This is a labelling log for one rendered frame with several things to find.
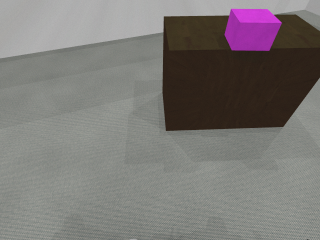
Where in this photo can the carton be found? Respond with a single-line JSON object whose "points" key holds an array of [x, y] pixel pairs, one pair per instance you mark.
{"points": [[251, 29]]}

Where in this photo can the pedestal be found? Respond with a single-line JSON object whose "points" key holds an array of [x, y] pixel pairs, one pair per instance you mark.
{"points": [[207, 86]]}

